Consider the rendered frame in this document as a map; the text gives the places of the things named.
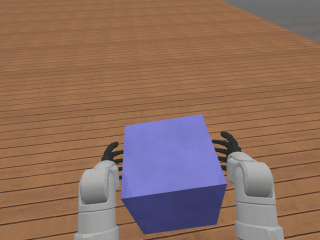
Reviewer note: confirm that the left robot forearm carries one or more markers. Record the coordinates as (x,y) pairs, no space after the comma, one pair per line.
(97,202)

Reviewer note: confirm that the robot right hand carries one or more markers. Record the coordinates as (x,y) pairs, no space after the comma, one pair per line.
(232,146)

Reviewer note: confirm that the right robot forearm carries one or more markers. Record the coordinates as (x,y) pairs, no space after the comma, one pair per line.
(255,198)

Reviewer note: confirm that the carton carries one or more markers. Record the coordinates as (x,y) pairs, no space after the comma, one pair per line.
(171,175)

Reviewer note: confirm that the robot left hand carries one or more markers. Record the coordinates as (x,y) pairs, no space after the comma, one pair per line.
(108,155)

